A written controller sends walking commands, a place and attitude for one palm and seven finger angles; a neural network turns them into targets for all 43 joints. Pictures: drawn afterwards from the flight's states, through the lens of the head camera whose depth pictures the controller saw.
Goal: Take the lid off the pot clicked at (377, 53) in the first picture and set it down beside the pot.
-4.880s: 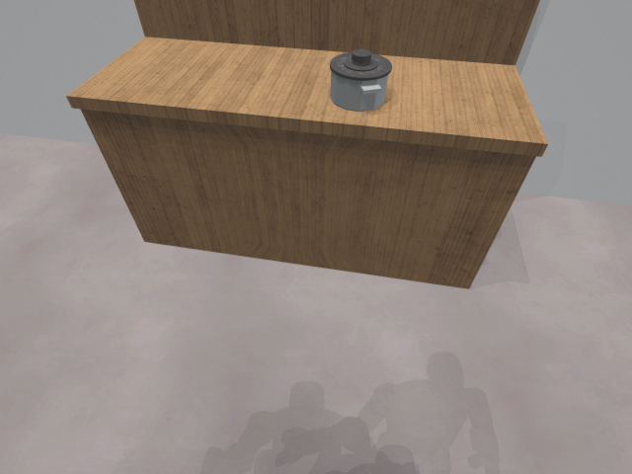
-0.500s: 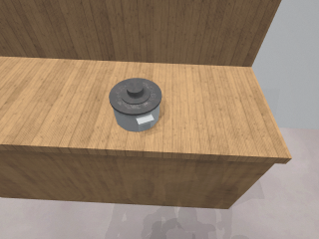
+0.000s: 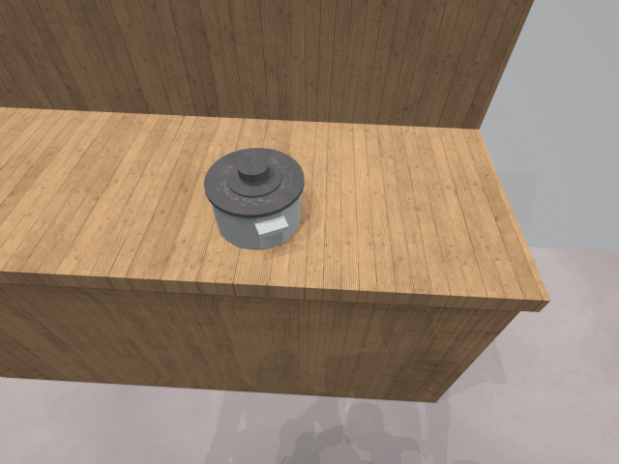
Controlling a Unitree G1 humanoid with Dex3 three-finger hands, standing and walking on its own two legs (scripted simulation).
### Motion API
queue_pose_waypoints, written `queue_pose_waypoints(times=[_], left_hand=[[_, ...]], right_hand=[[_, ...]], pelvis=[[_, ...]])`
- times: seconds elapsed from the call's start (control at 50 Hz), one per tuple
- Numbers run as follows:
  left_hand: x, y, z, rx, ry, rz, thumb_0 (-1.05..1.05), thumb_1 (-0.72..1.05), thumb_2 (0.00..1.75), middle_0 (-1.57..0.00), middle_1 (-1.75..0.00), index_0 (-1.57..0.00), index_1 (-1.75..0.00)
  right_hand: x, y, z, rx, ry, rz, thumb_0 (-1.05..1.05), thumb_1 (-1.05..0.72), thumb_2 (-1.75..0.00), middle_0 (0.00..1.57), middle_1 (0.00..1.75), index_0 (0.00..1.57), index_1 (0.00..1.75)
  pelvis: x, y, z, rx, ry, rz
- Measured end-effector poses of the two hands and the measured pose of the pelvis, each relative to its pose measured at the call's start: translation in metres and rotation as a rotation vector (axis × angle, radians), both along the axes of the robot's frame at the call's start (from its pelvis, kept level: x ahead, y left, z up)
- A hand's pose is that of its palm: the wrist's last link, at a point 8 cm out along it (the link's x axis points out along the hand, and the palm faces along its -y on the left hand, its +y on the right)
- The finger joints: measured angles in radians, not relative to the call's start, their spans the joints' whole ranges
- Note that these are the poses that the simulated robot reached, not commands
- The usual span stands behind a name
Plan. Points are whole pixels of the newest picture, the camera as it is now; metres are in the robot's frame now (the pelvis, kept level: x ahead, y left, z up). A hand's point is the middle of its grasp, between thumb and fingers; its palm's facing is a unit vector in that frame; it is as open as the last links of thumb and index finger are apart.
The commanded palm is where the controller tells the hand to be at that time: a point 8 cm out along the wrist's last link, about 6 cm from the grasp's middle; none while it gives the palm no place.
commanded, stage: come to a stop and stand still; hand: left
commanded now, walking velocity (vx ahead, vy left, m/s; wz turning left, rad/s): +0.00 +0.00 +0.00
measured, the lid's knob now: (253, 168) +0.56 +0.14 +0.05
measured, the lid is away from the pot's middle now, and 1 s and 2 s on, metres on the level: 0.00 0.00 0.00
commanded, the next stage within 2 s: look again from close up in 0.28 s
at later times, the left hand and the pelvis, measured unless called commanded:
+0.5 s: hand out of the picture -0.03 +0.16 -0.18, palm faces +0.05 -0.99 -0.16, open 7.4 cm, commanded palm none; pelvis -0.01 +0.00 +0.00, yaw +0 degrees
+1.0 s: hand out of the picture -0.02 +0.16 -0.18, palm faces +0.04 -0.99 -0.15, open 7.4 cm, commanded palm none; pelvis +0.00 +0.01 +0.00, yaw +0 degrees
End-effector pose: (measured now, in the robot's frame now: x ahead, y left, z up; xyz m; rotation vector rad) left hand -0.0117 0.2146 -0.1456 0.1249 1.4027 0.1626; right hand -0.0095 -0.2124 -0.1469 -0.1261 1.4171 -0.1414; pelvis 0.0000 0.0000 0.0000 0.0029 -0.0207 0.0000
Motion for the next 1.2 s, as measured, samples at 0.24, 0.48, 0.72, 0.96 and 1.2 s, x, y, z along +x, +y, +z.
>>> queue_pose_waypoints(times=[0.24, 0.48, 0.72, 0.96, 1.2], left_hand=[[-0.015, -0.008, -0.002, -0.021, 0.023, 0.008, 0.01, 0.90, 0.90, -0.20, -0.30, -0.20, -0.30], [-0.019, -0.008, -0.003, -0.026, 0.031, 0.012, 0.01, 0.90, 0.90, -0.20, -0.30, -0.20, -0.30], [-0.015, -0.004, -0.004, -0.029, 0.025, 0.006, 0.01, 0.90, 0.90, -0.20, -0.30, -0.20, -0.30], [-0.013, -0.001, -0.005, -0.032, 0.022, 0.008, 0.01, 0.90, 0.90, -0.20, -0.30, -0.20, -0.30], [-0.017, 0.001, -0.006, -0.038, 0.039, 0.012, 0.01, 0.90, 0.90, -0.20, -0.30, -0.20, -0.30]], right_hand=[[-0.012, 0.004, 0.001, 0.008, 0.019, -0.006, 0.01, -0.92, -0.90, 0.20, 0.30, 0.20, 0.30], [-0.014, 0.008, 0.001, 0.007, 0.018, -0.014, 0.01, -0.93, -0.90, 0.20, 0.30, 0.20, 0.30], [-0.015, 0.013, 0.002, 0.005, 0.018, -0.023, 0.01, -0.93, -0.90, 0.20, 0.30, 0.20, 0.30], [-0.016, 0.019, 0.002, 0.008, 0.022, -0.026, 0.01, -0.92, -0.90, 0.20, 0.30, 0.20, 0.30], [-0.016, 0.024, 0.003, 0.005, 0.027, -0.027, 0.01, -0.92, -0.90, 0.20, 0.30, 0.20, 0.30]], pelvis=[[-0.006, -0.001, 0.000, -0.001, 0.004, 0.000], [-0.005, 0.002, 0.000, -0.003, 0.006, -0.004], [-0.004, 0.005, 0.000, -0.004, 0.006, -0.008], [-0.003, 0.009, 0.000, -0.006, 0.005, -0.006], [-0.001, 0.013, 0.000, -0.007, 0.006, -0.005]])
